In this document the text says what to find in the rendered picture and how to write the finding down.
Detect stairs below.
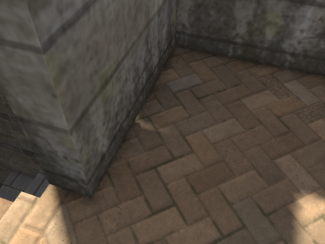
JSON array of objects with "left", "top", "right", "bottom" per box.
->
[{"left": 0, "top": 191, "right": 39, "bottom": 244}]

